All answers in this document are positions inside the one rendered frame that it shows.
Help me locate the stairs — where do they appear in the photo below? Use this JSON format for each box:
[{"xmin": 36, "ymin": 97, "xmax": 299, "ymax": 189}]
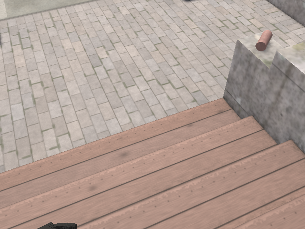
[{"xmin": 0, "ymin": 97, "xmax": 305, "ymax": 229}]

